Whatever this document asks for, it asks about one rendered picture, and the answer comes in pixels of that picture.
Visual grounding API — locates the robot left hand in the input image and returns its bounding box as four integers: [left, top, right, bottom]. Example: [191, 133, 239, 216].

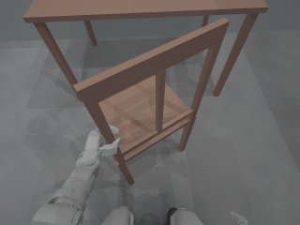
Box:
[84, 125, 121, 157]

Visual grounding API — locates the robot right shin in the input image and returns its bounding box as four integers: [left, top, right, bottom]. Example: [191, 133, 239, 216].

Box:
[174, 208, 187, 214]

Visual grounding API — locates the robot left upper arm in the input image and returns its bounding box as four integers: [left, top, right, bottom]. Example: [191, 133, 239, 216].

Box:
[32, 203, 83, 225]

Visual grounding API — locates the robot right hand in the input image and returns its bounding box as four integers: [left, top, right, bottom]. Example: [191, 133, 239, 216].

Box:
[229, 211, 249, 225]

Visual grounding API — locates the left robot forearm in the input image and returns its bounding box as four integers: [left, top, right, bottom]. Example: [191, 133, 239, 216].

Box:
[29, 149, 100, 225]

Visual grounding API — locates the chair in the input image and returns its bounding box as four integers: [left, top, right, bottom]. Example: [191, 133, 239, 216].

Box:
[73, 18, 230, 185]

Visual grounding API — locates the robot left thigh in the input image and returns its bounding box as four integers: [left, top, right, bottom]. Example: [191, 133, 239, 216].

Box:
[101, 208, 134, 225]

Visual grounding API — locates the table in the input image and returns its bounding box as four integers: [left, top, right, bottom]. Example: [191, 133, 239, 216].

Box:
[23, 0, 268, 102]

